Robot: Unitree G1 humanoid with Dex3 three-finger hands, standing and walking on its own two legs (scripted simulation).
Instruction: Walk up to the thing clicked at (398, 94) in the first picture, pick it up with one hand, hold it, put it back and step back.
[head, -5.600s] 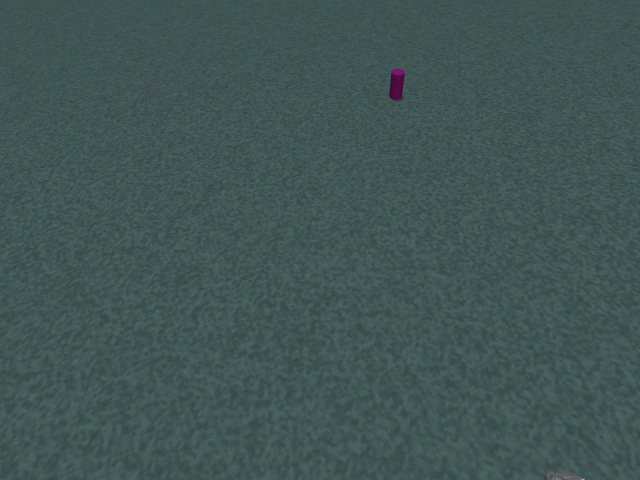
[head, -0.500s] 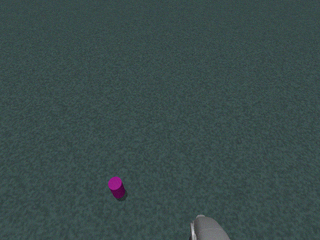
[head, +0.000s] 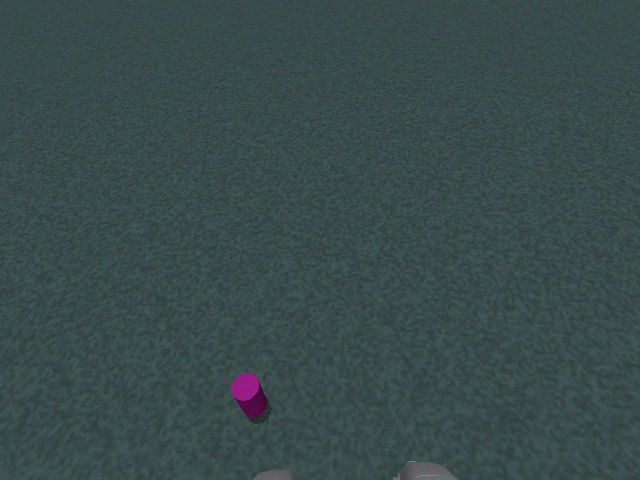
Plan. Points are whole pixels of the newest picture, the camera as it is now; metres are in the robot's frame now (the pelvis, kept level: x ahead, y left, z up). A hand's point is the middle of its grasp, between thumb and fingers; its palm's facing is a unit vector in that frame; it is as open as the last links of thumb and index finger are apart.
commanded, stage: walk up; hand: left
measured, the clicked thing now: (250, 395) +0.43 +0.26 -0.68
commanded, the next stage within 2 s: stand in 1.62 s
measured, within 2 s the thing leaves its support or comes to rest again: neither
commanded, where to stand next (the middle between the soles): +0.09 +0.01 m, yaw +0 degrees
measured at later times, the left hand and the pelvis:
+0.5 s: hand out of the picture +0.08 +0.26 -0.13, palm faces +0.00 -0.93 -0.37, open 7.3 cm; pelvis +0.03 +0.00 +0.02, yaw +0 degrees
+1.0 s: hand (172, 478) +0.15 +0.24 -0.13, palm faces -0.05 -0.94 -0.33, open 7.3 cm; pelvis +0.05 +0.00 +0.03, yaw -1 degrees
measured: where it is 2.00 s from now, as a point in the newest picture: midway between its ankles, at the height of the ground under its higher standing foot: outside the picture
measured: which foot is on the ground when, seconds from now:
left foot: down 0.00-1.00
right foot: down 0.00-1.00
